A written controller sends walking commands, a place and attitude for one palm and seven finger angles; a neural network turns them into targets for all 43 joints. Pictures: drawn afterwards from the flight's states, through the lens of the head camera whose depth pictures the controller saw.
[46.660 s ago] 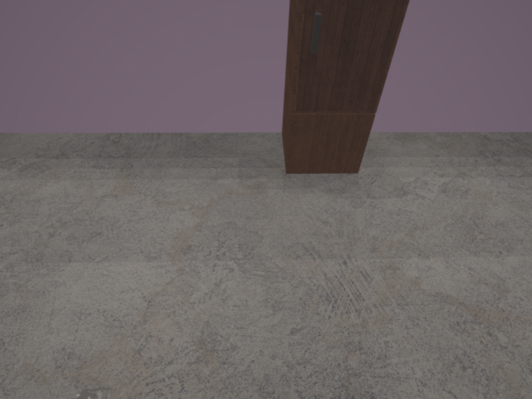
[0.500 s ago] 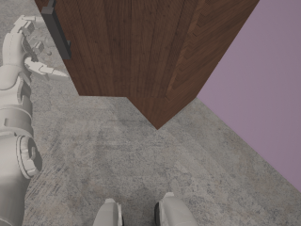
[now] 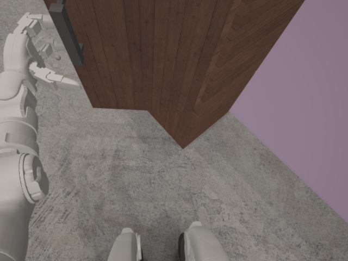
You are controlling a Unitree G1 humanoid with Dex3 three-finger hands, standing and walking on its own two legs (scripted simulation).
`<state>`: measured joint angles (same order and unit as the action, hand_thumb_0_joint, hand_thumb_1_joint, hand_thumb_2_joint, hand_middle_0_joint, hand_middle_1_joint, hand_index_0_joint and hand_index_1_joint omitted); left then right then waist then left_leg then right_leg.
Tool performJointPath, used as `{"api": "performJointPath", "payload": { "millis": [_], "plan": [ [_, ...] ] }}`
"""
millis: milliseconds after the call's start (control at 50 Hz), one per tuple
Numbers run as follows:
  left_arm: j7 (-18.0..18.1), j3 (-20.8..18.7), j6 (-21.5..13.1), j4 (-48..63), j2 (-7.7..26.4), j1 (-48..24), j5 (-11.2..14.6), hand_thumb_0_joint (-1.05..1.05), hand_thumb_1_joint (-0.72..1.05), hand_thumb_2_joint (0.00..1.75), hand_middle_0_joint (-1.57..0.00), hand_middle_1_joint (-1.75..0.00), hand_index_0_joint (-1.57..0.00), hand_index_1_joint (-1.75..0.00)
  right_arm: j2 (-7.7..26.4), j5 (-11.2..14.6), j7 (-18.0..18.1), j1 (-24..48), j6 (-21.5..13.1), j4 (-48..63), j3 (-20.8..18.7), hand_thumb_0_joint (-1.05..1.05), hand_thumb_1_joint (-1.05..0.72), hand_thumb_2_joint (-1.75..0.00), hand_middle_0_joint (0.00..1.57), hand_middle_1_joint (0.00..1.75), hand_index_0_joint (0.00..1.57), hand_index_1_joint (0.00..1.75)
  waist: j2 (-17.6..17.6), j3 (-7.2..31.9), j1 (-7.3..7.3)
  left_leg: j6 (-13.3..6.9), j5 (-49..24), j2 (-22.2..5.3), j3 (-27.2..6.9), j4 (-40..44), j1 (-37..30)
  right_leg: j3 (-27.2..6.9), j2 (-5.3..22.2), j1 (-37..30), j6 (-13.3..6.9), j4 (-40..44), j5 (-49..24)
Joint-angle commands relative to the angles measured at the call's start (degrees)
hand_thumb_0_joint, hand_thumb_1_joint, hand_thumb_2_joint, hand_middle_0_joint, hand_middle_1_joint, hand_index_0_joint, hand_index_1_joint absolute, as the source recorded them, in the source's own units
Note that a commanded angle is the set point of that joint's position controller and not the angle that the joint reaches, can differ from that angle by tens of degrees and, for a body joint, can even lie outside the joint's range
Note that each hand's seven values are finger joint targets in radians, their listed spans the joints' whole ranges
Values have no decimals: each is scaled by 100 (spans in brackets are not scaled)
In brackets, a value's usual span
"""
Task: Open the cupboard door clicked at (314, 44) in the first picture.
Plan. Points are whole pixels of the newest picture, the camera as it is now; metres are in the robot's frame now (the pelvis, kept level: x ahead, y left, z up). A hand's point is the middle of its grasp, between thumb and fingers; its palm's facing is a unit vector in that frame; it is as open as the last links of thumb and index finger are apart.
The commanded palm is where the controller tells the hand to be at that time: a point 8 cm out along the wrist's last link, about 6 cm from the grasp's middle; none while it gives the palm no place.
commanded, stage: close the thumb around the handle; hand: left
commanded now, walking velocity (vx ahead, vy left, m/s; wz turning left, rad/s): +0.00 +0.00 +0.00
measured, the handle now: (71, 32) +0.60 +0.19 +0.09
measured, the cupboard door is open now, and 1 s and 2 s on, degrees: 49 51 51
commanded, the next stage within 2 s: pull the door open along its arc in 0.68 s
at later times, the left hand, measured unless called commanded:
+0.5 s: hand (57, 56) +0.53 +0.21 +0.09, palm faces -0.04 -1.00 -0.01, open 7.6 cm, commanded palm +0.51 +0.22 +0.09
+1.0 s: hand (51, 67) +0.49 +0.21 +0.10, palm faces -0.07 -1.00 -0.03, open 5.5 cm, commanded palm +0.46 +0.26 +0.09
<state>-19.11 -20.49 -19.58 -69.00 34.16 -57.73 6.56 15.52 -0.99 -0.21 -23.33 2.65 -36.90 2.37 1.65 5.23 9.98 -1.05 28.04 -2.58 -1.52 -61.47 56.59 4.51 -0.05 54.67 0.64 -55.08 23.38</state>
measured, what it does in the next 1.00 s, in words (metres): stands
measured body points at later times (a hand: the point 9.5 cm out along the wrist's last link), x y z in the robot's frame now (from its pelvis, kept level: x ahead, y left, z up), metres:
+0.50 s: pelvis +0.01 +0.00 +0.00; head +0.15 +0.03 +0.43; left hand +0.52 +0.26 +0.09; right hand -0.01 -0.26 -0.10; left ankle +0.00 +0.10 -0.67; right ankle +0.02 -0.14 -0.67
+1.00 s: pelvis +0.00 +0.00 +0.01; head +0.13 +0.02 +0.44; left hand +0.49 +0.27 +0.10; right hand +0.01 -0.26 -0.10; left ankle +0.00 +0.10 -0.67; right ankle +0.02 -0.14 -0.67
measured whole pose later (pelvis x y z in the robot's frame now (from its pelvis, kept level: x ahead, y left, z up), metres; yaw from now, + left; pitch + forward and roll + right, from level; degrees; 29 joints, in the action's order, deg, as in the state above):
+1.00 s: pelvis +0.00 +0.00 +0.01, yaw -1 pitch +20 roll -4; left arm -23.3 -24.5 -21.6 -63.3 32.8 -46.9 7.8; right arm 15.7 0.0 0.0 -22.5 4.8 -34.2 2.3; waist 2.0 5.9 9.1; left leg -1.2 28.1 -3.1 0.4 -59.0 51.4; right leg 2.5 -0.7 50.6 0.9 -53.2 22.9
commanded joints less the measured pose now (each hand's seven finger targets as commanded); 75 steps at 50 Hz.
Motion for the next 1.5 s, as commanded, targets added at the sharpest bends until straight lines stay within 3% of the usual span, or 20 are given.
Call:
{"api": "performJointPath", "payload": {
  "millis": [0,20,80,140,300,460,520,660,760,780,820,860,920,1000,1120,1220,1240,1360,1440,1480],
  "plan": [
    [-212,318,-314,1207,522,-2767,-13,0,-39,35,-31,-121,-31,-121,1088,-18,80,-1136,-55,163,-356,0,-90,-90,20,30,20,30,1033,2720,416,33,-2755,38,-328,673,-2790,-74,-318,-538,-218,533,-1586],
    [-200,366,-319,1224,412,-2894,32,0,-33,37,-31,-122,-31,-122,1081,-22,87,-1169,-76,159,-354,0,-90,-90,20,30,20,30,875,2618,497,9,-2755,37,-355,669,-2776,-44,-335,-481,-224,531,-1561],
    [-157,77,-294,1123,853,-2883,-50,0,-16,44,-32,-124,-32,-124,1125,-24,97,-1184,-56,135,-356,0,-90,-90,20,30,20,30,888,2692,432,0,-2543,51,-316,681,-2593,-100,-318,-646,-213,541,-1549],
    [-187,204,-358,1343,623,-2829,-32,0,0,52,-34,-125,-34,-125,1075,-46,78,-1200,-83,144,-375,0,-90,-90,20,30,20,30,1203,3038,365,51,-2984,38,-340,644,-2981,-77,-320,-596,-229,483,-1700],
    [-213,34,-329,1274,818,-2561,4,0,45,71,-37,-130,-37,-130,1103,-27,63,-1164,-20,198,-370,0,-90,-90,20,30,20,30,914,2763,332,15,-2779,48,-284,701,-2688,-82,-341,-803,-222,538,-1745],
    [-237,118,-405,1558,633,-2375,54,0,90,90,-40,-135,-40,-135,1079,-31,38,-1149,17,237,-391,0,-90,-90,20,30,20,30,1189,3028,245,86,-3405,14,-325,689,-3131,-47,-352,-739,-224,500,-1907],
    [-212,108,-429,1610,591,-2363,112,0,90,90,-40,-135,-40,-135,1067,-30,51,-1150,17,252,-404,0,-90,-90,20,30,20,30,939,2915,282,52,-3378,19,-314,709,-3070,-39,-368,-844,-226,542,-1968],
    [-147,241,-518,1819,402,-2324,108,0,90,90,-40,-135,-40,-135,1036,-21,27,-1077,20,205,-430,0,-90,-90,20,30,20,30,1140,2983,238,108,-3610,4,-331,730,-3318,-41,-350,-805,-210,567,-2024],
    [-112,267,-565,1692,371,-2335,104,0,90,90,-40,-135,-40,-135,1033,-13,36,-1021,8,185,-414,0,-90,-90,20,30,20,30,968,2841,274,86,-3376,33,-314,756,-3165,-45,-351,-874,-212,586,-1991],
    [-91,-277,-557,1423,1107,-2323,52,0,90,90,-40,-135,-40,-135,1120,-12,76,-1042,29,152,-400,0,-90,-90,20,30,20,30,738,2671,211,48,-2996,37,-279,737,-2787,-88,-343,-982,-217,579,-1910],
    [-140,-644,-607,1457,1649,-2030,39,0,90,90,-40,-135,-40,-135,1145,20,123,-1005,53,289,-353,0,-90,-90,20,30,20,30,770,2729,28,4,-2886,114,-228,810,-2523,-149,-334,-1379,-246,537,-2019],
    [-291,-534,-618,1543,1412,-1503,72,0,90,90,-40,-135,-40,-135,1068,40,114,-870,59,432,-339,0,-90,-90,20,30,20,30,964,2959,-101,21,-3154,111,-142,819,-2660,-166,-307,-1537,-233,498,-2242],
    [-486,-552,-628,1808,1336,-1060,284,0,90,90,-40,-135,-40,-135,1061,75,113,-786,93,604,-352,0,-90,-90,20,30,20,30,811,3009,-203,17,-3366,93,-137,853,-2730,-134,-334,-1722,-238,504,-2351],
    [-686,-696,-400,1974,1312,-83,516,0,90,90,-40,-135,-40,-135,1078,161,101,-587,144,864,-381,0,-90,-90,20,30,20,30,343,2783,-368,-54,-2802,149,51,1007,-2215,-192,-318,-2231,-197,614,-2454],
    [-893,-935,-506,3119,1206,1407,934,0,90,90,-40,-135,-40,-135,999,256,112,-171,57,1274,-417,0,-90,-90,20,30,20,30,245,2658,-695,-119,-2463,232,240,1204,-1994,-311,-286,-2816,-235,694,-2515],
    [-1062,-443,-676,4279,580,1762,1235,0,90,90,-40,-135,-40,-135,909,330,183,218,-145,1381,-425,0,-90,-90,20,30,20,30,651,2200,-600,-65,-2142,201,136,1368,-2489,-222,-320,-2298,-254,811,-1810],
    [-1086,-518,-655,4361,629,2020,1276,0,90,90,-40,-135,-40,-135,928,314,200,239,-188,1354,-444,0,-90,-90,20,30,20,30,634,2290,-637,-37,-2114,193,101,1400,-2642,-218,-309,-2294,-244,827,-1751],
    [-1207,-165,-420,4678,193,2685,1416,0,90,90,-40,-135,-40,-135,900,374,326,707,-500,1468,-352,0,-90,-90,20,30,20,30,535,1389,-651,10,-1091,229,-67,1638,-2398,-120,-243,-1918,-269,931,-743],
    [-1170,-292,-350,5509,163,3836,1516,0,90,90,-40,-135,-40,-135,835,352,314,888,-762,1664,-337,0,-90,-90,20,30,20,30,658,1676,-919,87,-1423,237,-140,1708,-2701,-74,-219,-2146,-302,853,-883],
    [-1135,-159,-277,5825,-32,4222,1527,0,90,90,-40,-135,-40,-135,799,358,295,984,-875,1735,-321,0,-90,-90,20,30,20,30,605,1474,-922,118,-1404,226,-169,1739,-2662,-30,-227,-2109,-290,850,-844]
  ]
}}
